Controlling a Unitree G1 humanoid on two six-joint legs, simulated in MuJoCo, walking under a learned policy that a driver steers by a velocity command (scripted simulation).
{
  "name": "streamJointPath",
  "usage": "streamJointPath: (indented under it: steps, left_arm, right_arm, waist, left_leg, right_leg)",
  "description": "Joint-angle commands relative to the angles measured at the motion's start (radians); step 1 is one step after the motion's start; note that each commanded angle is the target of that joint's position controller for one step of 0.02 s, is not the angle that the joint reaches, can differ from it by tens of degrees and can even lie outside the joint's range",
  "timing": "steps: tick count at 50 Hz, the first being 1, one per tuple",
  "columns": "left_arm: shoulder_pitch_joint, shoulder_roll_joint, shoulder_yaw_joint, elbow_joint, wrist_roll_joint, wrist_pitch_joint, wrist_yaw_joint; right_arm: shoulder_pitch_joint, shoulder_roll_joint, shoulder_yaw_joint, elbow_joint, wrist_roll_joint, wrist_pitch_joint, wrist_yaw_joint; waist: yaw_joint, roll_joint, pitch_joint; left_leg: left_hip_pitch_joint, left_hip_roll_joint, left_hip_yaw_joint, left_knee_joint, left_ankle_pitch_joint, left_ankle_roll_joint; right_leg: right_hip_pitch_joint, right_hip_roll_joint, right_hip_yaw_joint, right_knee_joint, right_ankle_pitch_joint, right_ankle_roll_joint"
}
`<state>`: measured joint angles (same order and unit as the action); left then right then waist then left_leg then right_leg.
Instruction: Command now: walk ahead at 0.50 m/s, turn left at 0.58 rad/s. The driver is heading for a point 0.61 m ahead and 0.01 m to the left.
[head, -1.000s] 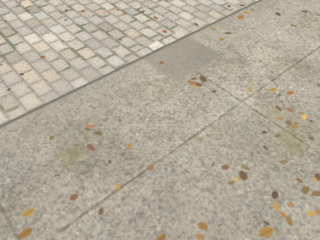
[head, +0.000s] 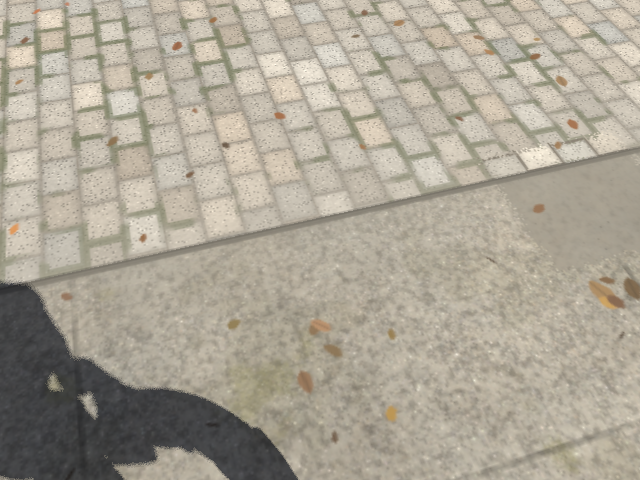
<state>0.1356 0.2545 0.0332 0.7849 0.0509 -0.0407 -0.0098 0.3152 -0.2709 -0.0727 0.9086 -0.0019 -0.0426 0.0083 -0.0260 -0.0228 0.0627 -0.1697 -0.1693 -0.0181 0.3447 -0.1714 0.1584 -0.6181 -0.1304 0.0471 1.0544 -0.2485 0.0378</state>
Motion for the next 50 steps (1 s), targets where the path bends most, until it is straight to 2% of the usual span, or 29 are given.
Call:
streamJointPath:
  steps: [1, 5, 10, 12, 13, 14, 15, 16, 17, 18, 19, 20, 22, 24, 26, 28, 31, 34, 37, 38, 39, 40, 41, 42, 43, 44, 45, 47, 50]
  left_arm:
    - [-0.018, 0.076, 0.016, -0.063, 0.000, 0.014, -0.003]
    - [-0.143, 0.079, 0.011, -0.108, -0.006, 0.011, -0.009]
    - [-0.269, 0.079, -0.003, -0.170, -0.017, -0.007, -0.018]
    - [-0.222, 0.098, 0.000, -0.170, -0.022, -0.017, -0.015]
    - [-0.144, 0.116, 0.006, -0.150, -0.025, -0.022, -0.009]
    - [-0.027, 0.146, 0.020, -0.114, -0.027, -0.029, 0.003]
    - [0.118, 0.181, 0.033, -0.084, -0.020, -0.043, 0.017]
    - [0.284, 0.255, 0.050, -0.079, 0.004, -0.047, 0.037]
    - [0.231, 0.317, 0.066, -0.085, 0.010, -0.031, 0.035]
    - [0.160, 0.212, 0.054, -0.097, -0.007, -0.019, 0.029]
    - [0.107, 0.130, 0.034, -0.101, -0.017, -0.020, 0.024]
    - [0.086, 0.095, 0.024, -0.090, -0.012, -0.024, 0.018]
    - [0.114, 0.085, 0.019, -0.054, -0.018, -0.039, 0.015]
    - [0.156, 0.089, 0.021, -0.023, -0.028, -0.063, 0.003]
    - [0.176, 0.099, 0.025, -0.002, -0.033, -0.076, -0.004]
    - [0.198, 0.101, 0.026, 0.017, -0.033, -0.075, -0.005]
    - [0.220, 0.104, 0.026, 0.042, -0.038, -0.068, -0.008]
    - [0.280, 0.128, 0.031, 0.077, -0.039, -0.061, -0.007]
    - [0.310, 0.140, 0.032, 0.112, -0.039, -0.048, 0.000]
    - [0.304, 0.143, 0.032, 0.118, -0.045, -0.042, 0.003]
    - [0.309, 0.131, 0.026, 0.123, -0.053, -0.038, 0.006]
    - [0.314, 0.101, 0.015, 0.096, -0.057, -0.042, 0.010]
    - [0.451, -0.016, -0.015, 0.082, -0.083, -0.035, 0.010]
    - [0.417, 0.093, 0.016, 0.113, -0.067, -0.010, 0.029]
    - [0.345, 0.090, 0.019, 0.095, -0.061, -0.002, 0.028]
    - [0.297, 0.063, 0.011, 0.093, -0.051, -0.001, 0.027]
    - [0.278, 0.057, 0.013, 0.098, -0.041, 0.009, 0.025]
    - [0.321, 0.030, 0.009, 0.128, -0.025, 0.037, 0.018]
    - [0.317, -0.003, 0.002, 0.144, -0.027, 0.061, 0.020]
  right_arm:
    - [0.043, -0.142, -0.030, -0.056, 0.002, -0.019, -0.003]
    - [0.131, -0.144, -0.031, -0.048, 0.001, -0.015, -0.008]
    - [0.194, -0.150, -0.030, -0.047, -0.016, -0.010, -0.022]
    - [0.158, -0.167, -0.034, -0.061, -0.017, -0.010, -0.030]
    - [0.113, -0.180, -0.037, -0.074, -0.018, -0.012, -0.030]
    - [0.091, -0.191, -0.039, -0.081, -0.016, -0.018, -0.023]
    - [0.071, -0.185, -0.037, -0.085, -0.005, -0.028, -0.011]
    - [0.090, -0.095, -0.012, -0.119, 0.006, -0.038, -0.005]
    - [0.217, -0.047, -0.004, -0.145, 0.028, -0.030, -0.007]
    - [0.181, -0.132, -0.011, -0.105, -0.012, -0.010, -0.019]
    - [0.109, -0.131, -0.014, -0.107, -0.022, -0.007, -0.008]
    - [0.075, -0.108, -0.009, -0.113, -0.023, -0.005, 0.001]
    - [0.066, -0.080, -0.003, -0.115, -0.037, 0.011, 0.019]
    - [0.054, -0.063, 0.002, -0.122, -0.038, 0.021, 0.028]
    - [-0.004, -0.056, 0.007, -0.141, -0.041, 0.023, 0.035]
    - [-0.093, -0.052, 0.015, -0.171, -0.043, 0.020, 0.041]
    - [-0.220, -0.024, 0.039, -0.208, -0.040, 0.011, 0.053]
    - [-0.306, -0.017, 0.053, -0.228, -0.037, 0.004, 0.053]
    - [-0.271, -0.026, 0.054, -0.208, -0.041, -0.012, 0.033]
    - [-0.193, -0.035, 0.049, -0.177, -0.048, -0.020, 0.026]
    - [-0.079, -0.058, 0.041, -0.131, -0.061, -0.033, 0.017]
    - [0.040, -0.116, 0.027, -0.103, -0.077, -0.044, 0.006]
    - [0.096, -0.200, 0.005, -0.098, -0.071, -0.034, -0.004]
    - [0.122, -0.181, -0.003, -0.090, 0.001, -0.020, -0.009]
    - [0.032, -0.129, 0.013, -0.094, 0.009, -0.019, -0.013]
    - [-0.050, -0.060, 0.035, -0.099, 0.002, -0.021, -0.016]
    - [-0.092, -0.024, 0.048, -0.095, -0.001, -0.024, -0.021]
    - [-0.131, -0.003, 0.059, -0.086, -0.007, -0.027, -0.027]
    - [-0.138, -0.027, 0.057, -0.058, -0.015, -0.039, -0.022]
  waist:
    - [0.004, 0.044, -0.016]
    - [-0.051, 0.069, -0.023]
    - [-0.087, 0.096, -0.014]
    - [-0.049, 0.112, -0.021]
    - [-0.004, 0.118, -0.043]
    - [0.045, 0.104, -0.102]
    - [0.124, 0.055, -0.185]
    - [0.166, -0.064, -0.348]
    - [0.066, -0.309, -0.416]
    - [0.046, -0.109, -0.270]
    - [0.045, -0.017, -0.147]
    - [0.033, 0.006, -0.090]
    - [0.015, -0.071, -0.059]
    - [0.009, -0.083, -0.067]
    - [0.009, -0.080, -0.052]
    - [0.021, -0.071, -0.027]
    - [0.040, -0.070, -0.015]
    - [0.066, -0.071, -0.003]
    - [0.049, -0.079, -0.027]
    - [0.014, -0.075, -0.063]
    - [-0.032, -0.041, -0.127]
    - [-0.069, 0.023, -0.235]
    - [-0.033, 0.262, -0.413]
    - [-0.070, 0.163, -0.457]
    - [-0.030, 0.133, -0.324]
    - [-0.002, 0.116, -0.208]
    - [0.027, 0.110, -0.146]
    - [0.073, 0.108, -0.142]
    - [0.098, 0.115, -0.157]
  left_leg:
    - [0.003, 0.263, -0.280, -0.158, 0.228, 0.104]
    - [0.118, 0.260, -0.307, -0.118, 0.287, 0.069]
    - [0.219, 0.278, -0.354, -0.032, 0.443, 0.069]
    - [0.194, 0.286, -0.374, 0.007, 0.488, 0.040]
    - [0.143, 0.273, -0.366, 0.057, 0.568, 0.013]
    - [0.110, 0.244, -0.358, 0.169, 0.653, -0.009]
    - [0.023, 0.183, -0.311, 0.365, 0.591, -0.033]
    - [-0.110, 0.126, -0.228, 0.648, 0.217, -0.050]
    - [-0.388, -0.007, -0.129, 0.864, -0.412, -0.076]
    - [-0.469, 0.104, -0.123, 0.939, -0.316, -0.069]
    - [-0.450, 0.132, -0.109, 0.909, -0.213, -0.074]
    - [-0.427, 0.157, -0.100, 0.871, -0.168, -0.082]
    - [-0.384, 0.179, -0.089, 0.824, -0.151, -0.094]
    - [-0.384, 0.169, -0.092, 0.796, -0.139, -0.097]
    - [-0.440, 0.173, -0.094, 0.749, -0.092, -0.106]
    - [-0.488, 0.186, -0.077, 0.656, -0.028, -0.120]
    - [-0.424, 0.205, 0.007, 0.442, 0.082, -0.133]
    - [-0.344, 0.201, 0.071, 0.302, 0.099, -0.123]
    - [-0.255, 0.160, 0.083, 0.210, 0.075, -0.090]
    - [-0.159, 0.136, 0.087, 0.144, 0.105, -0.073]
    - [0.006, 0.132, 0.085, 0.074, 0.203, -0.053]
    - [0.237, 0.294, -0.050, 0.123, 0.485, -0.023]
    - [0.539, 0.629, -0.390, 0.186, 0.957, 0.157]
    - [0.466, 0.606, -0.407, 0.157, 1.046, 0.201]
    - [0.353, 0.549, -0.293, 0.110, 0.982, 0.172]
    - [0.231, 0.498, -0.231, 0.059, 0.893, 0.129]
    - [0.136, 0.454, -0.182, 0.016, 0.835, 0.090]
    - [-0.005, 0.401, -0.099, -0.029, 0.797, 0.055]
    - [-0.073, 0.371, -0.043, -0.049, 0.719, 0.054]
  right_leg:
    - [-0.054, 0.012, -0.038, -0.109, 0.120, 0.026]
    - [-0.110, 0.045, -0.029, -0.250, 0.221, 0.024]
    - [-0.086, 0.104, -0.037, -0.404, 0.194, -0.002]
    - [0.045, 0.124, -0.024, -0.488, 0.161, -0.026]
    - [0.186, 0.149, -0.030, -0.528, 0.120, -0.044]
    - [0.353, 0.176, -0.041, -0.556, 0.099, -0.063]
    - [0.575, 0.119, -0.001, -0.607, 0.125, -0.095]
    - [0.811, -0.143, 0.252, -0.622, -0.096, -0.140]
    - [0.943, -0.345, 0.720, -0.757, -0.132, -0.254]
    - [0.805, -0.301, 0.685, -0.765, -0.247, -0.244]
    - [0.664, -0.242, 0.513, -0.784, -0.187, -0.226]
    - [0.577, -0.190, 0.382, -0.805, -0.051, -0.211]
    - [0.491, -0.120, 0.224, -0.834, 0.117, -0.193]
    - [0.486, -0.112, 0.164, -0.846, 0.260, -0.207]
    - [0.497, -0.113, 0.114, -0.876, 0.295, -0.222]
    - [0.505, -0.103, 0.063, -0.904, 0.305, -0.225]
    - [0.479, -0.059, -0.028, -0.916, 0.339, -0.206]
    - [0.502, -0.071, -0.044, -0.888, 0.439, -0.196]
    - [0.590, -0.083, -0.054, -0.755, 0.732, -0.167]
    - [0.603, -0.063, -0.067, -0.661, 0.802, -0.147]
    - [0.566, -0.022, -0.097, -0.514, 0.769, -0.121]
    - [0.419, 0.018, -0.120, -0.325, 0.461, -0.091]
    - [0.152, 0.153, -0.149, 0.032, -0.332, -0.056]
    - [0.138, 0.172, -0.028, 0.142, -0.391, -0.058]
    - [0.106, 0.133, 0.008, 0.147, -0.341, -0.061]
    - [0.095, 0.106, 0.003, 0.087, -0.287, -0.059]
    - [0.132, 0.084, 0.005, 0.028, -0.241, -0.051]
    - [0.284, 0.088, -0.017, -0.050, -0.169, -0.032]
    - [0.374, 0.099, -0.040, -0.195, -0.124, -0.022]
